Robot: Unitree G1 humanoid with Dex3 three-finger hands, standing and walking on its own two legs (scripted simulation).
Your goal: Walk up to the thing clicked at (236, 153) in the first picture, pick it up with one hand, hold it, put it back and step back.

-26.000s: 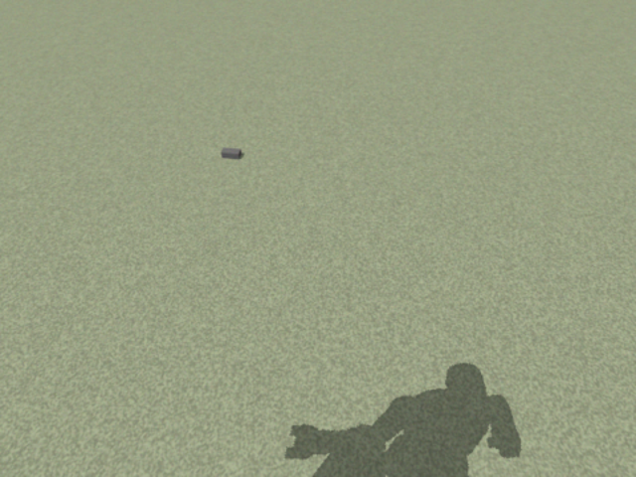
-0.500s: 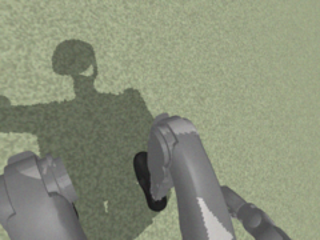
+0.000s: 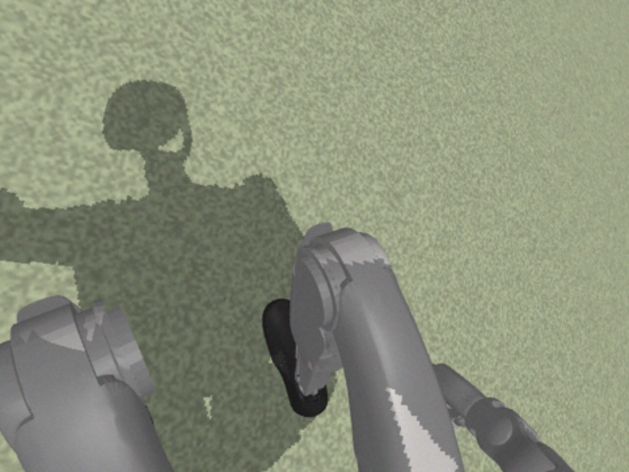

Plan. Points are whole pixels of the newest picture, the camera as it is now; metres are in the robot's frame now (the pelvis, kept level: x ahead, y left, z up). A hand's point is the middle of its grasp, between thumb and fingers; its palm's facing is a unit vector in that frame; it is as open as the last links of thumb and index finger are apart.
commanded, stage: go down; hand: left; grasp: from above
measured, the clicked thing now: out of the picture +0.40 +0.45 -0.27
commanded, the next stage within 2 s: none
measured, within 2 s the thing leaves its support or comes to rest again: neither
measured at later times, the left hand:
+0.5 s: hand out of the picture +0.39 +0.45 -0.18, palm faces -0.43 -0.17 -0.89, open 12.5 cm
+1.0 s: hand out of the picture +0.39 +0.46 -0.09, palm faces -0.36 -0.11 -0.93, open 14.1 cm
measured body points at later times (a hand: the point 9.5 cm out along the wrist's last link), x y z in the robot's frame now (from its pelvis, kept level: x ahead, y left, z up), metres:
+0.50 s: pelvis +0.00 +0.00 +0.01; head +0.24 +0.16 +0.35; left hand +0.41 +0.46 -0.13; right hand +0.12 -0.26 -0.05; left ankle +0.07 +0.12 -0.25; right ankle +0.13 -0.14 -0.25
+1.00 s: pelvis +0.00 +0.00 +0.03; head +0.22 +0.14 +0.39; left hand +0.41 +0.46 -0.04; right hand +0.14 -0.26 -0.06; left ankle +0.07 +0.12 -0.25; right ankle +0.13 -0.14 -0.25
